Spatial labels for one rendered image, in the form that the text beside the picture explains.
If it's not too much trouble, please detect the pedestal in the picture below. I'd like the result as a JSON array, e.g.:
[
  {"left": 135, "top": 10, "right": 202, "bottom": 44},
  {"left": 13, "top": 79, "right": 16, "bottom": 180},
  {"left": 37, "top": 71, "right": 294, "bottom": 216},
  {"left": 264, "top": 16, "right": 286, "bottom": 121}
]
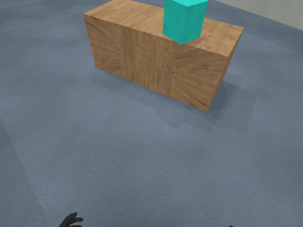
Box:
[{"left": 83, "top": 0, "right": 244, "bottom": 112}]

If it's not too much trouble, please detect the carton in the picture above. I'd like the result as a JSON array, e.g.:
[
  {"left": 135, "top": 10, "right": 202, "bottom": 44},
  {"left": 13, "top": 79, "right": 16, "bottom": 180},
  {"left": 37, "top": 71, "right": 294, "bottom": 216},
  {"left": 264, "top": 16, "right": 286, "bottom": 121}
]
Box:
[{"left": 162, "top": 0, "right": 208, "bottom": 44}]

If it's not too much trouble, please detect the left robot hand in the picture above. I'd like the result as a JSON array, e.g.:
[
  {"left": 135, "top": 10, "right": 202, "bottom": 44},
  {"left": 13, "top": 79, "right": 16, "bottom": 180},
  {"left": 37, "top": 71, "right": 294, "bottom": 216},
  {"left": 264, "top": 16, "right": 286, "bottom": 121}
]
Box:
[{"left": 59, "top": 212, "right": 83, "bottom": 227}]

